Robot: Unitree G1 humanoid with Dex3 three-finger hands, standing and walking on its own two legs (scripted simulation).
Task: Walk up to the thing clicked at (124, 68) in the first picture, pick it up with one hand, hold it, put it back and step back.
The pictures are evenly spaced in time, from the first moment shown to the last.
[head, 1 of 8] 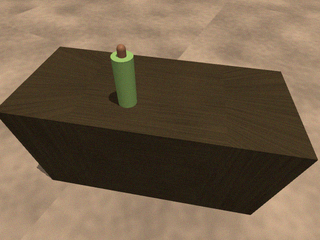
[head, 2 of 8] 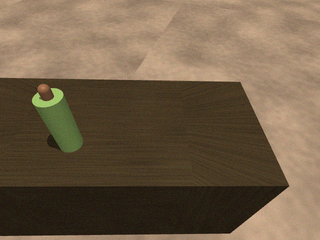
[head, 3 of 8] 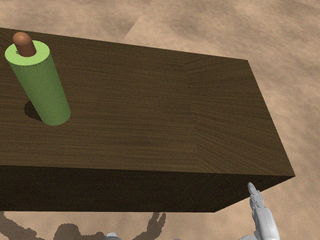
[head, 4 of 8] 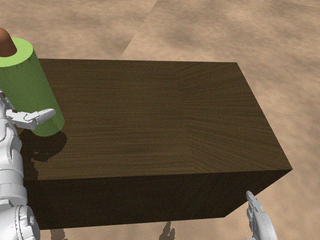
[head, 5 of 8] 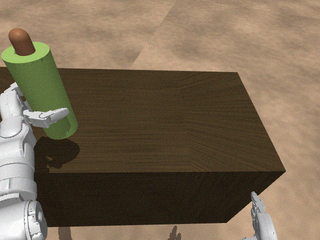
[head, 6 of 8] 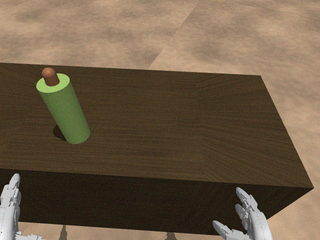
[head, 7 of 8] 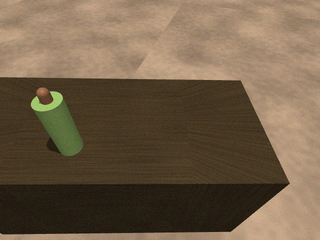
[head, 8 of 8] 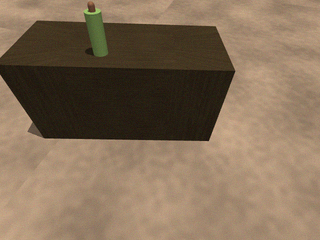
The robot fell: no
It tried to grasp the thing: yes
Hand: left
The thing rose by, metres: 0.25
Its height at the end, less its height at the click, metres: +0.00
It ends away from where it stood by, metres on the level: 0.02
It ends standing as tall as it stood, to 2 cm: yes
